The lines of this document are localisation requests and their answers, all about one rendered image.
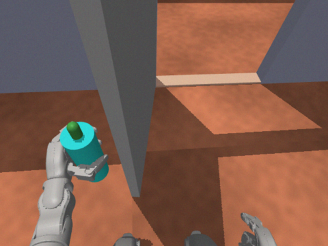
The left robot arm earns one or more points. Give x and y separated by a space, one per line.
55 205

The right robot hand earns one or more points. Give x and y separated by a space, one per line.
262 237

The bottle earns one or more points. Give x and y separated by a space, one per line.
81 143

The left robot hand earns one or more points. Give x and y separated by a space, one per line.
60 164

